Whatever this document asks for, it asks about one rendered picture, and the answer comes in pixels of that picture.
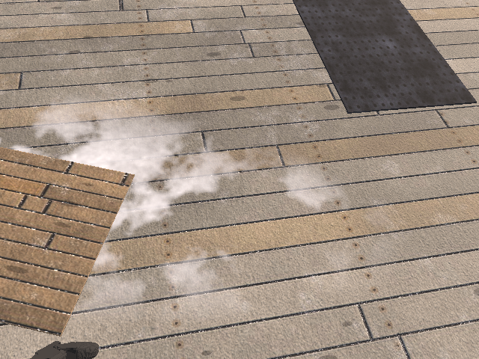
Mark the robot left hand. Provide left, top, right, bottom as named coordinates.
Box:
left=30, top=341, right=99, bottom=359

